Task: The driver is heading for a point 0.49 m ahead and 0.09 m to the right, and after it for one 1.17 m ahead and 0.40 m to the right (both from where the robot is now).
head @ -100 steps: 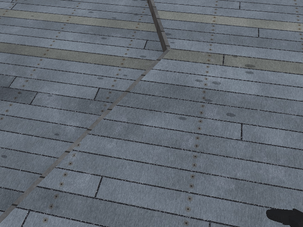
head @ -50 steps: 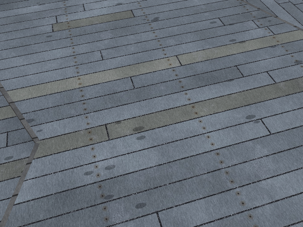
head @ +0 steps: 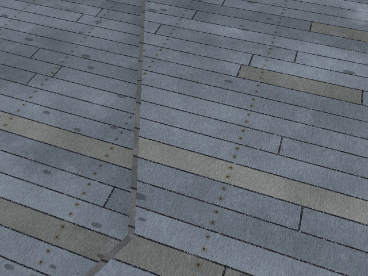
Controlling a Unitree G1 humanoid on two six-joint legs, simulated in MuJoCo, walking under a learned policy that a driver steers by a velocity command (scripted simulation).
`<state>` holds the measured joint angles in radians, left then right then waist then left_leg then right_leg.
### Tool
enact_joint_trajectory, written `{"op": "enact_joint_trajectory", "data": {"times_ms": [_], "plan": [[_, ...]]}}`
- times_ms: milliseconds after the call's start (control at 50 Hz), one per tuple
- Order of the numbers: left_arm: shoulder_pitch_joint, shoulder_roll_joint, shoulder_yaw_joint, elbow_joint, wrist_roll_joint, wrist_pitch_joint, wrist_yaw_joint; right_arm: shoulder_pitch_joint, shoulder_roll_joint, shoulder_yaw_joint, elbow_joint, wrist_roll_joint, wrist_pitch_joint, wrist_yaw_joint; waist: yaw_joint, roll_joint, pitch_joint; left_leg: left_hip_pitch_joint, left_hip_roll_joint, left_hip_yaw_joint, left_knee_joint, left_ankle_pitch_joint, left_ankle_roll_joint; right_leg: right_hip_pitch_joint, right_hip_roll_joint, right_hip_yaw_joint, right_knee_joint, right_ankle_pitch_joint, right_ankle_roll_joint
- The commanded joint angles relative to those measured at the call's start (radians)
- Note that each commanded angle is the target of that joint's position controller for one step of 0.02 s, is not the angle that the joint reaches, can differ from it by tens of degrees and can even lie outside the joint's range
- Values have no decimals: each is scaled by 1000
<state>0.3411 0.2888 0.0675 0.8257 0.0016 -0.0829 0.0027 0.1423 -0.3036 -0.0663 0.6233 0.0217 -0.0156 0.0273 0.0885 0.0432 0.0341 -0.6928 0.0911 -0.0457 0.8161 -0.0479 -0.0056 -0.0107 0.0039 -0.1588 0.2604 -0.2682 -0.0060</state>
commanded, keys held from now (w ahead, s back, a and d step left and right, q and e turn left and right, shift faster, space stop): w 0.10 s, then w+e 0.90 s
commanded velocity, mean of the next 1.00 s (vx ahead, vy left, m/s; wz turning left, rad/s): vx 0.50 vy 0.00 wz -0.28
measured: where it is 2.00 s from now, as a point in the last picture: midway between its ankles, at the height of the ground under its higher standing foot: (294, 148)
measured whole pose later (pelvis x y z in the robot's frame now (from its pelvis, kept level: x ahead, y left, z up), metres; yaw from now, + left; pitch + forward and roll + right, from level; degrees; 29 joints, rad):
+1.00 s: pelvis +0.56 -0.03 +0.00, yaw -22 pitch +2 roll +0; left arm 0.30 0.28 0.07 0.75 -0.02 -0.04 0.00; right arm 0.06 -0.29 -0.05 0.69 -0.01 -0.09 0.00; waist 0.06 0.03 0.04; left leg -0.63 0.09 -0.10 0.72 -0.08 -0.07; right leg -0.17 0.11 0.11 0.36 -0.21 -0.09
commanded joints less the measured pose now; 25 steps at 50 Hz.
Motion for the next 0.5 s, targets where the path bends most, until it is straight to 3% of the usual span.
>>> {"op": "enact_joint_trajectory", "data": {"times_ms": [20, 60, 100, 120, 140, 160, 180, 200, 220, 240, 260, 280, 300, 360, 420, 500], "plan": [[-22, 170, 38, -41, -15, -8, 0, -115, -5, 8, -96, 2, -22, 18, -2, -94, 41, 47, -15, 34, -129, 55, 24, -25, -262, 83, -106, 337, -149], [3, 186, 43, -17, -28, 2, -4, -143, -16, 4, -113, 2, -25, 25, -10, -98, 58, 60, -34, 50, -185, -11, 53, 33, -289, 77, -86, 410, -145], [1, 212, 49, -3, -38, 13, -2, -112, -48, -11, -116, -7, -26, 27, -55, -129, 23, 159, -83, 91, -227, -105, 91, 81, -299, 52, 15, 704, -129], [-1, 218, 47, 9, -43, 19, 1, -21, -78, -30, -94, -12, -25, 23, -121, -136, -36, 313, -117, 113, -270, -99, 117, 67, -285, 32, 138, 860, -113], [2, 201, 36, 16, -41, 22, 5, 135, -125, -57, -47, -12, -23, 12, -205, -123, -124, 563, -139, 117, -310, -27, 144, -26, -246, 5, 322, 881, -87], [6, 142, 8, -7, -11, 16, 5, 310, -207, -82, -12, -19, -15, -9, -267, -6, -265, 905, 51, -112, -263, 59, 199, -282, -190, 3, 643, 506, -48], [127, 26, -32, -21, -8, -1, -9, 298, -270, -78, -13, -25, -20, -14, -167, 212, -421, 1127, 318, -611, -387, -114, 361, -600, -1, 121, 979, -325, 3], [30, 143, 0, -5, -42, -16, -15, 309, -180, -58, -16, -23, -31, -10, -238, 80, -419, 1063, 307, -632, -453, -178, 331, -663, -24, 280, 1073, -327, -7], [-60, 165, 10, -45, -65, -20, -18, 256, -147, -43, 1, -26, -40, -9, -219, 79, -245, 932, 269, -447, -470, -107, 284, -731, -63, 263, 1068, -250, -16], [-90, 145, 7, -46, -52, -21, -12, 194, -118, -34, 11, -22, -48, -7, -178, 31, -162, 797, 222, -327, -493, -27, 250, -709, -107, 250, 1004, -159, -15], [-88, 140, 12, -39, -35, -15, -8, 139, -82, -26, 13, -25, -54, -4, -140, 41, -108, 696, 184, -240, -525, 29, 231, -672, -130, 245, 951, -100, -8], [-42, 123, 13, -20, -34, 1, -8, 105, -54, -19, 12, -33, -62, -3, -104, 54, -93, 628, 160, -176, -571, 36, 216, -608, -150, 257, 935, -40, -4], [-12, 102, 11, -9, -39, 16, -8, 93, -53, -23, 20, -35, -74, -3, -86, 74, -92, 582, 167, -151, -608, 51, 230, -568, -153, 255, 928, -14, 7], [-45, 69, 9, -13, -38, 43, -1, 81, -56, -30, 54, -39, -97, -9, -73, 24, -27, 533, 157, -35, -673, 93, 225, -615, -153, 270, 862, 65, 28], [-115, 52, 6, -36, -30, 41, -7, 102, -64, -34, 85, -42, -98, -22, -90, 9, 5, 577, 139, 69, -689, 135, 201, -680, -139, 279, 701, 225, 30], [-245, 24, -11, -76, -25, 31, -33, 128, -98, -42, 117, -31, -91, -33, -138, -10, 48, 611, 139, 169, -716, 134, 175, -651, -120, 195, 479, 369, 10]]}}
